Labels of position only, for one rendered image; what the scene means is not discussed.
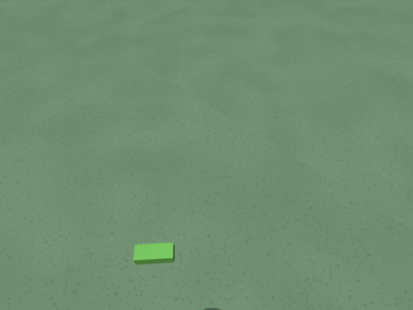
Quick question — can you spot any carton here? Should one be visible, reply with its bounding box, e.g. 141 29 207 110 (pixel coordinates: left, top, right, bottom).
133 242 174 265

